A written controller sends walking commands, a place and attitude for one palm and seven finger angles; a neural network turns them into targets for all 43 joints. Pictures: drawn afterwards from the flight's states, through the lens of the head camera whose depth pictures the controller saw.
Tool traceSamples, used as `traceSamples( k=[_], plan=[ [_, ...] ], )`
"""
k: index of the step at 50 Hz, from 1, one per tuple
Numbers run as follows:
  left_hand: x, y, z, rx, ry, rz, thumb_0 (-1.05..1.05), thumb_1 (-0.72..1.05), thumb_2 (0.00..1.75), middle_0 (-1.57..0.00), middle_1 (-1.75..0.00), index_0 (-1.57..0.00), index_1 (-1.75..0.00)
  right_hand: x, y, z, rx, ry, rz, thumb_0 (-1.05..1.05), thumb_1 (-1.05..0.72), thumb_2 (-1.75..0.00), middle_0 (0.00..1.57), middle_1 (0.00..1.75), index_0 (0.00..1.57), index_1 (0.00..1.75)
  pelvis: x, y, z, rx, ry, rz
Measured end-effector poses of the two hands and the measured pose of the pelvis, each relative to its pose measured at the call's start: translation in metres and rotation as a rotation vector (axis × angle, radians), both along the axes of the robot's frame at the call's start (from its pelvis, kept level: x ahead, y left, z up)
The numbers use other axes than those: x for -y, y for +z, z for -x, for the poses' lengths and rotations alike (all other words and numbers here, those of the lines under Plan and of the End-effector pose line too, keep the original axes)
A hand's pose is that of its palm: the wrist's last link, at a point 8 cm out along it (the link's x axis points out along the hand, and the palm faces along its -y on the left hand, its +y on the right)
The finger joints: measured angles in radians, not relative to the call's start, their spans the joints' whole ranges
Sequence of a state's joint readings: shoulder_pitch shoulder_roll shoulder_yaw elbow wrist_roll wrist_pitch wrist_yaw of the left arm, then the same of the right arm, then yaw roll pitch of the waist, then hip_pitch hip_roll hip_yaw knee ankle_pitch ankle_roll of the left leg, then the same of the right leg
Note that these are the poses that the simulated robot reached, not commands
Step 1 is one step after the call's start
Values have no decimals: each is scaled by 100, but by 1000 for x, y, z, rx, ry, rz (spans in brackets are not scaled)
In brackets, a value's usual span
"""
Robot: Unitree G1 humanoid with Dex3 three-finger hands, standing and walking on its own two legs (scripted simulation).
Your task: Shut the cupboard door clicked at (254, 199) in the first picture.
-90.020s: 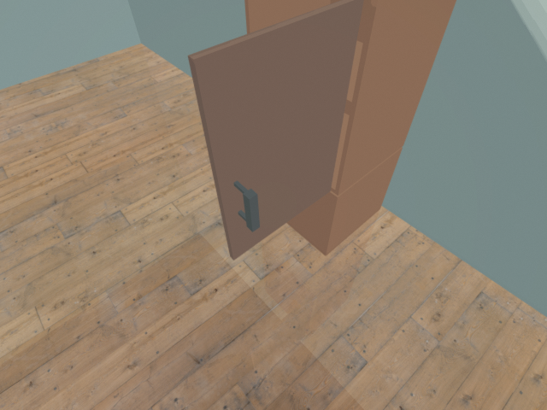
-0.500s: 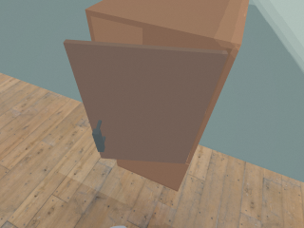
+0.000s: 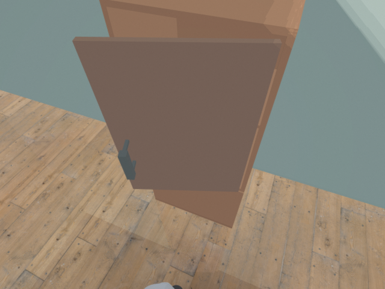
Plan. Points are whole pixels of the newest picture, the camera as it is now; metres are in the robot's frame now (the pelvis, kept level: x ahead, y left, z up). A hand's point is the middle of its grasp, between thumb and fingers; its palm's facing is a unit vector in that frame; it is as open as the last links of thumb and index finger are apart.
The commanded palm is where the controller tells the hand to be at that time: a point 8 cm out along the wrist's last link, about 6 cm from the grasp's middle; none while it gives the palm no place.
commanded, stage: come to a stop and stand still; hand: left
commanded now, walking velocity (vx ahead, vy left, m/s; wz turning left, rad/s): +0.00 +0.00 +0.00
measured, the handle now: (128, 159) +0.47 +0.24 -0.10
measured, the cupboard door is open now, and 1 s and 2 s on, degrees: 20 20 20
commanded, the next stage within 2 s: look again from close up in 0.52 s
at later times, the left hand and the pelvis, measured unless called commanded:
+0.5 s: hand out of the picture -0.06 +0.16 -0.17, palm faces +0.07 -0.99 -0.13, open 7.4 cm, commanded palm none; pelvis -0.03 +0.01 +0.01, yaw +1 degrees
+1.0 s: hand out of the picture -0.01 +0.21 -0.16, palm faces +0.03 -0.97 -0.23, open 7.4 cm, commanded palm none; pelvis -0.02 +0.03 +0.00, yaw +0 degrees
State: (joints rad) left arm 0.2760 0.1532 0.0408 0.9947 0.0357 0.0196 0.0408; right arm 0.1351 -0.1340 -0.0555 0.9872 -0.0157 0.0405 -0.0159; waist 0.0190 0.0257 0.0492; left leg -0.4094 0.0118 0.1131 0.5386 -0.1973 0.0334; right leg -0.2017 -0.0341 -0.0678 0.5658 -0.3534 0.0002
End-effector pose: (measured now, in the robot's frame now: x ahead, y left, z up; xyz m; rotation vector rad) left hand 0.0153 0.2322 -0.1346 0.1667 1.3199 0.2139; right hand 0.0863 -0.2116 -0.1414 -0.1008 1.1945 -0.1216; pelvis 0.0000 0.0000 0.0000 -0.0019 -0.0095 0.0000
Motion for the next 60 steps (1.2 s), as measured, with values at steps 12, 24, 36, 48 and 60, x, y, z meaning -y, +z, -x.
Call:
traceSamples(
  k=[12,24,36,48,60],
  plan=[
    [23,-15,31,-15,4,104,1,91,90,-20,-30,-19,-30,22,15,90,-168,-18,92,0,-92,-90,20,30,20,30,3,6,16,28,8,8],
    [23,-10,81,-128,28,124,1,91,90,-20,-30,-19,-30,-10,12,135,-260,-28,30,1,-91,-90,20,30,20,30,-5,10,28,16,13,15],
    [14,-10,94,-149,6,100,1,90,90,-20,-30,-19,-30,-19,-1,129,-214,-23,14,2,-92,-90,20,30,20,30,-19,3,29,18,11,36],
    [-24,1,39,-13,-19,10,1,90,90,-20,-30,-19,-30,-19,-5,101,-152,-5,18,2,-93,-90,20,30,20,30,-29,2,18,4,5,4],
    [-14,-2,15,-30,-52,47,1,90,90,-20,-30,-19,-30,-1,10,70,-122,3,61,1,-91,-90,20,30,20,30,-21,7,3,-6,-8,0]
  ],
)
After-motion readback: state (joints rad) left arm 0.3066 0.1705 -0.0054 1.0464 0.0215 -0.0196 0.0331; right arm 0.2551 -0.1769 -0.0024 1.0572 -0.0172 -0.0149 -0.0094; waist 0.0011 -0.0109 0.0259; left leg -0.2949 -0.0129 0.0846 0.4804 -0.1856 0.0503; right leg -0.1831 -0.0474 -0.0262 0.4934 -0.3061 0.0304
